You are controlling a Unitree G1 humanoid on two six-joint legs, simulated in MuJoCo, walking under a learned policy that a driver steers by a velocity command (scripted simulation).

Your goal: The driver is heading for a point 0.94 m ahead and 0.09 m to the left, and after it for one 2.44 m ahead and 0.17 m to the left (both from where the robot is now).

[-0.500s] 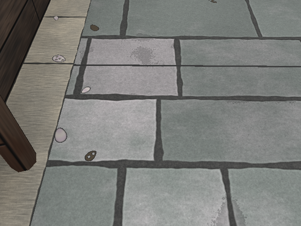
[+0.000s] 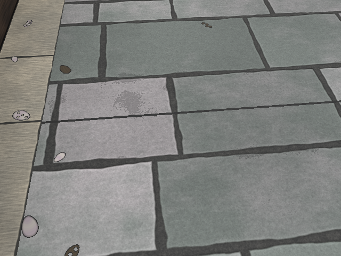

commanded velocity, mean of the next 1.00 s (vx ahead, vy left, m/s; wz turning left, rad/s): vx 0.50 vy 0.00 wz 0.00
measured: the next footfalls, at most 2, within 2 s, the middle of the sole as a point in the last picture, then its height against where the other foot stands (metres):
right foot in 0.12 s outside the picture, level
left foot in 0.68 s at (148, 240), level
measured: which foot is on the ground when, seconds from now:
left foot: down 0.00-0.12, up 0.14-0.66, down 0.68-1.00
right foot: up 0.00-0.10, down 0.12-0.70, up 0.72-1.00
